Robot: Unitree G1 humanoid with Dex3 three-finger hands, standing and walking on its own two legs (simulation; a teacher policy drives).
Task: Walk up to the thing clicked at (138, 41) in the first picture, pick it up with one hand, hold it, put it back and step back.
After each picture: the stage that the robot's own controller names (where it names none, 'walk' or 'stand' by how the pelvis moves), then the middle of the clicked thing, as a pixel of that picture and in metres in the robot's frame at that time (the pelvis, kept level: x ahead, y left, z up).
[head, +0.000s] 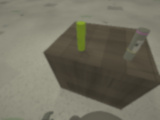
stand; (134, 46) +0.58 -0.27 +0.14
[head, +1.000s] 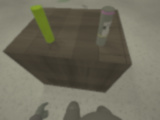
walk; (103, 29) +0.61 -0.03 +0.17
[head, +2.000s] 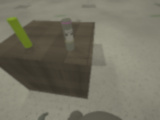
walk; (68, 36) +0.60 +0.24 +0.17
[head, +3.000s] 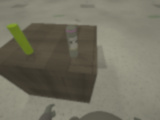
stand; (72, 43) +0.55 +0.19 +0.14
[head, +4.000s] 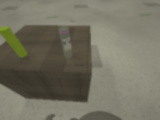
stand; (66, 43) +0.55 +0.24 +0.14
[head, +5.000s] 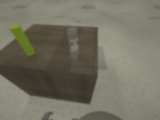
stand; (73, 44) +0.55 +0.19 +0.13
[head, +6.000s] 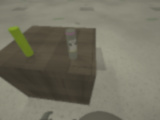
stand; (72, 45) +0.55 +0.19 +0.13
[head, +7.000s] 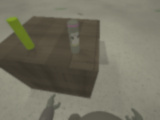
rise first; (74, 38) +0.57 +0.18 +0.14
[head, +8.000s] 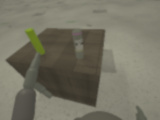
go down; (78, 45) +0.57 +0.18 +0.14
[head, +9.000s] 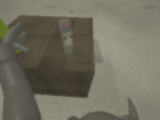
go down; (67, 38) +0.56 +0.17 +0.15
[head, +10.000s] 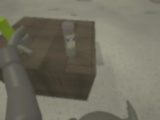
approach; (69, 41) +0.55 +0.16 +0.15
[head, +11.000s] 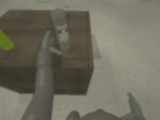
close in; (62, 33) +0.55 +0.18 +0.19
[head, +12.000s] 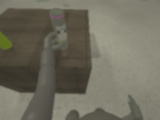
close; (60, 32) +0.55 +0.18 +0.19
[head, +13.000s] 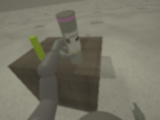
lift; (72, 42) +0.31 +0.12 +0.35
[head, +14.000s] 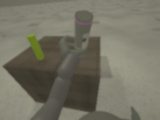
hold; (81, 39) +0.36 +0.08 +0.34
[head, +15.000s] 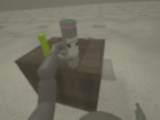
hold; (71, 47) +0.31 +0.15 +0.33
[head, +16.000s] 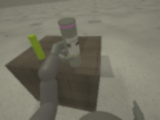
hold; (72, 46) +0.32 +0.13 +0.32
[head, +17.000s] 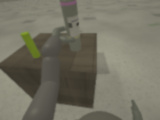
crouch; (72, 29) +0.41 +0.12 +0.37
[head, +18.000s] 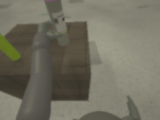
lower; (59, 23) +0.51 +0.15 +0.31
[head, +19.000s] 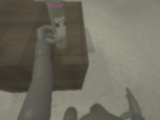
lower; (58, 27) +0.56 +0.15 +0.19
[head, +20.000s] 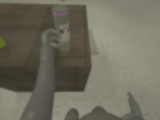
lower; (63, 32) +0.53 +0.15 +0.19
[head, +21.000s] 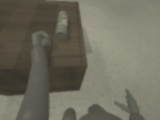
lower; (62, 24) +0.71 +0.14 +0.10
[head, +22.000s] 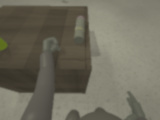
lower; (79, 29) +0.69 +0.05 +0.10
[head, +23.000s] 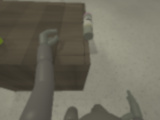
open; (87, 25) +0.71 -0.02 +0.11
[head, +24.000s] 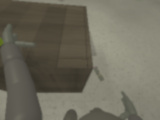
sink last; (98, 73) +0.66 -0.31 -0.70
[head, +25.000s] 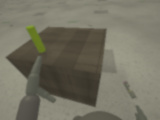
sink last; (129, 89) +0.73 -0.50 -0.72
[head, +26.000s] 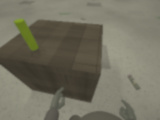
stand; (133, 81) +0.80 -0.72 -0.73
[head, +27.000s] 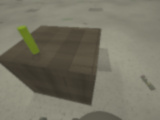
stand; (147, 82) +0.85 -0.91 -0.74
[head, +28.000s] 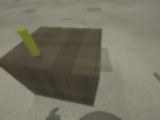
stand; out of the picture +0.92 -1.15 -0.75
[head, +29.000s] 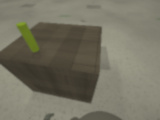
stand; out of the picture +1.02 -1.36 -0.75
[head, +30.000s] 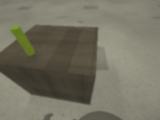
stand; out of the picture +1.11 -1.54 -0.75
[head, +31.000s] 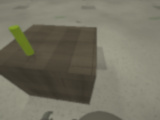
stand; out of the picture +1.23 -1.73 -0.75
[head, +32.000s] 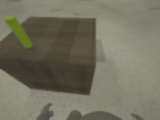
walk; out of the picture +1.43 -1.88 -0.73
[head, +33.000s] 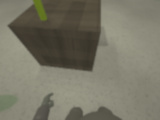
walk; out of the picture +1.75 -2.15 -0.71
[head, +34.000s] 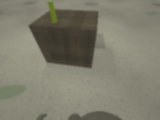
stand; out of the picture +2.06 -2.30 -0.73
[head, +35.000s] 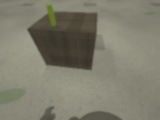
stand; out of the picture +2.07 -2.51 -0.75
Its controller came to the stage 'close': yes
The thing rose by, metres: 0.29
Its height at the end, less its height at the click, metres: -0.88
